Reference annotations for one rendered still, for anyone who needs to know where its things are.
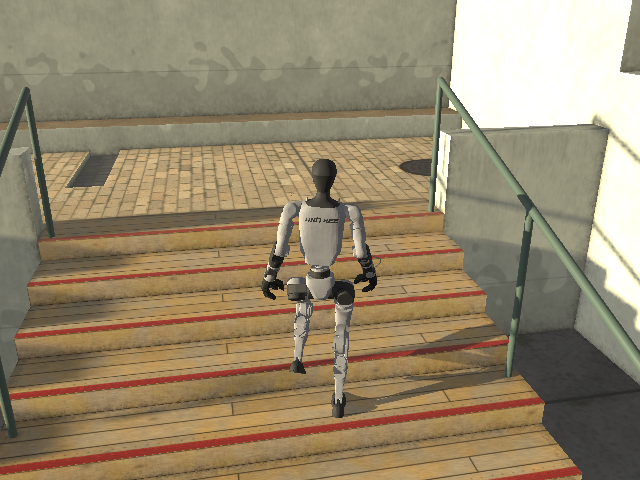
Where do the stairs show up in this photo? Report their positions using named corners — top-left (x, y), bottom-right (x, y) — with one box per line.
top-left (0, 214), bottom-right (582, 480)

